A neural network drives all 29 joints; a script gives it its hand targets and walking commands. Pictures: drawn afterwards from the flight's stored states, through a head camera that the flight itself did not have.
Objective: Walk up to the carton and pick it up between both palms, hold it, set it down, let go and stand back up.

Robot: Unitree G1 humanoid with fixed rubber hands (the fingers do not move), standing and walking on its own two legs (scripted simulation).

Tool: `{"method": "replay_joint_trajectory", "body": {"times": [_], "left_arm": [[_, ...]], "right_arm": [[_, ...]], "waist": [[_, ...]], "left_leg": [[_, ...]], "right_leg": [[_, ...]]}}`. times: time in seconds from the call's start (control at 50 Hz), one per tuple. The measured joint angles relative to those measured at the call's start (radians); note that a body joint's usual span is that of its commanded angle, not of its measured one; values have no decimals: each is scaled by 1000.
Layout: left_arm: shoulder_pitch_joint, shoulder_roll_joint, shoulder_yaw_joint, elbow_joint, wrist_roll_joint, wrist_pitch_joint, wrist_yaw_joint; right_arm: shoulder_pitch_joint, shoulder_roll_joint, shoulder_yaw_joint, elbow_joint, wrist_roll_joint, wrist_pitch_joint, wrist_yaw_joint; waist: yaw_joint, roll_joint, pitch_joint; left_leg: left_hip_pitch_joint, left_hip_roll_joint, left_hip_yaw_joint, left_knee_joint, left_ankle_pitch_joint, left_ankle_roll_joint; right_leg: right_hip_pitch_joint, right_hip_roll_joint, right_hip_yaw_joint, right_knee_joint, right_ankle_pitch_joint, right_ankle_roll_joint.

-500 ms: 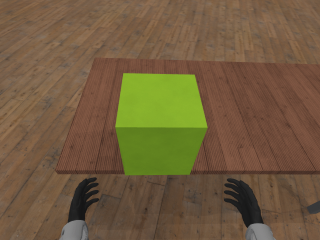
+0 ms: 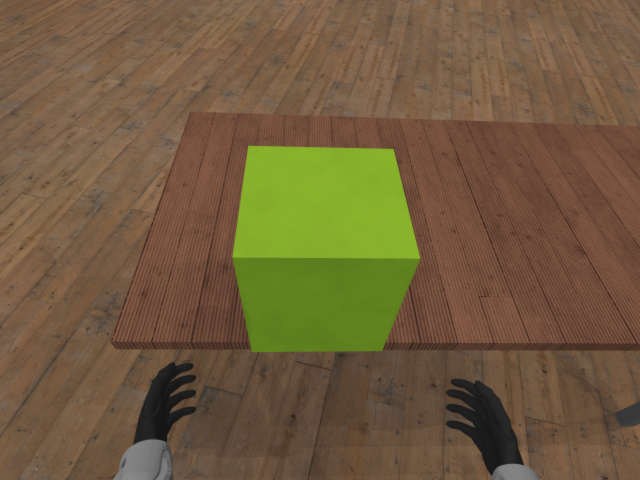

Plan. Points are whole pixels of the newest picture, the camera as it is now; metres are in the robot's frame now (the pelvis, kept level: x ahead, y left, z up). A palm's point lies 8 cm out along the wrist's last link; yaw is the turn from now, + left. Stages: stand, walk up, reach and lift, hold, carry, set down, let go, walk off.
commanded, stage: set down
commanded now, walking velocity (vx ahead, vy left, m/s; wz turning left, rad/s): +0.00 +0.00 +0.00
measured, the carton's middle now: (319, 255) +0.42 +0.02 +0.01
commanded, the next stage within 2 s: let go in 0.72 s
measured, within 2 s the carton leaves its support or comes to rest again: neither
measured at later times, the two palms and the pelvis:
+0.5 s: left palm (160, 443) +0.17 +0.21 -0.07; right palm (498, 468) +0.16 -0.22 -0.07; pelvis +0.01 +0.00 +0.00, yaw +0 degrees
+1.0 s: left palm (161, 448) +0.17 +0.21 -0.08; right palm (497, 475) +0.16 -0.22 -0.09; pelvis +0.01 +0.00 +0.00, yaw +0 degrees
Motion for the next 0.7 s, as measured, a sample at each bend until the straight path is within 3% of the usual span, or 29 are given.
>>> {"method": "replay_joint_trajectory", "body": {"times": [0.3, 0.7], "left_arm": [[4, 10, 0, 23, 0, 16, -60], [-5, 17, 0, 88, 0, 60, -69]], "right_arm": [[0, 0, 0, 66, 0, -25, -30], [-14, 0, 0, 157, 0, -36, -38]], "waist": [[0, 0, 48], [0, 0, 47]], "left_leg": [[0, -1, 0, 0, -12, -2], [4, -2, 0, 0, -11, -2]], "right_leg": [[0, -1, 0, 0, -11, 0], [4, -2, 0, 0, -11, 0]]}}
